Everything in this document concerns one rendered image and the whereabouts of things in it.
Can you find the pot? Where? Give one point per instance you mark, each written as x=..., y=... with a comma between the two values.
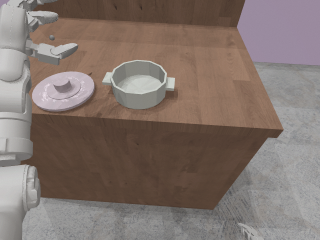
x=139, y=84

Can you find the robot right hand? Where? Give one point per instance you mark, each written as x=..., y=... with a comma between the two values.
x=249, y=232

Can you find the knob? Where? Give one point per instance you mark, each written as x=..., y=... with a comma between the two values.
x=61, y=83

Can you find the left robot forearm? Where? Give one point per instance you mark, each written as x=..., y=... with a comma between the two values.
x=15, y=108

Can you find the lid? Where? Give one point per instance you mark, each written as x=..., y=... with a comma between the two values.
x=46, y=97

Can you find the robot left hand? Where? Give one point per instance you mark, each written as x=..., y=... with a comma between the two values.
x=17, y=20

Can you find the robot left upper arm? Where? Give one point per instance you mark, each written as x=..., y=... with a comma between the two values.
x=20, y=190

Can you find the table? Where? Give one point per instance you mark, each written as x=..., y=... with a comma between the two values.
x=184, y=152

